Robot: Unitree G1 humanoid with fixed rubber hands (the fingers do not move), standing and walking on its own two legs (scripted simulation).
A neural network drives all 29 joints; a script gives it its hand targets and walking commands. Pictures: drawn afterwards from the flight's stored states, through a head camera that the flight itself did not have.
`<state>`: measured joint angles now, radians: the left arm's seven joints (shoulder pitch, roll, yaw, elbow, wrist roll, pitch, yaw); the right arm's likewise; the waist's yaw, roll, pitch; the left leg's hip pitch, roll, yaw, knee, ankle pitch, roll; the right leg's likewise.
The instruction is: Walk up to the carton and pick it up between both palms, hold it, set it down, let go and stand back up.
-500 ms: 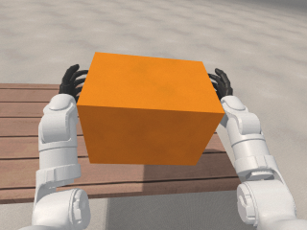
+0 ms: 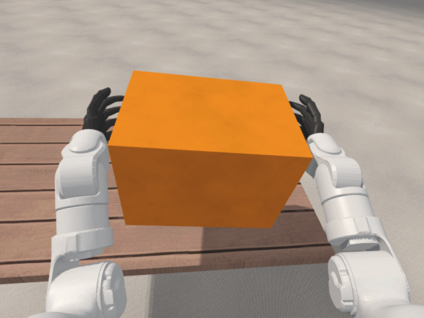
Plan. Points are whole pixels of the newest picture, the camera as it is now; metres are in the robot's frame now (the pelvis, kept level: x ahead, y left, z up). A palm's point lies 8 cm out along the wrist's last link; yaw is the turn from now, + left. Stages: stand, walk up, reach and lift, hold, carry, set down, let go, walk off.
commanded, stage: hold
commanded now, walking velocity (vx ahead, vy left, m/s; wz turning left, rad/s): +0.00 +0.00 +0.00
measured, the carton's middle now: (205, 153) +0.37 +0.00 +0.15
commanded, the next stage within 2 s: none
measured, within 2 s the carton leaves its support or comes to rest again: neither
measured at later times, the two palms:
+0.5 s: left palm (90, 134) +0.35 +0.20 +0.21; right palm (305, 133) +0.36 -0.18 +0.21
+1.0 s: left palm (96, 133) +0.35 +0.19 +0.21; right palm (310, 134) +0.36 -0.19 +0.21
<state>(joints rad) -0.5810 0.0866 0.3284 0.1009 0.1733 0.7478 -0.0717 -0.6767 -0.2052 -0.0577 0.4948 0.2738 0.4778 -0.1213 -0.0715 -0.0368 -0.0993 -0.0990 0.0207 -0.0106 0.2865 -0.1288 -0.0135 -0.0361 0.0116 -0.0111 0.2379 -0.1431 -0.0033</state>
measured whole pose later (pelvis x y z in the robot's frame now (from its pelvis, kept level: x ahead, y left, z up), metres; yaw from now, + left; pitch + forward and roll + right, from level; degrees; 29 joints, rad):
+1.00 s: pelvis +0.00 +0.00 +0.00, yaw +0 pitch -3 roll -1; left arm -0.58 0.09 0.33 0.08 0.18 0.75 -0.07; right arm -0.68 -0.21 -0.05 0.48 0.28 0.48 -0.13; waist -0.07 -0.04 -0.10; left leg -0.10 0.02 -0.02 0.29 -0.13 -0.02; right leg -0.04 0.02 -0.01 0.24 -0.14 -0.01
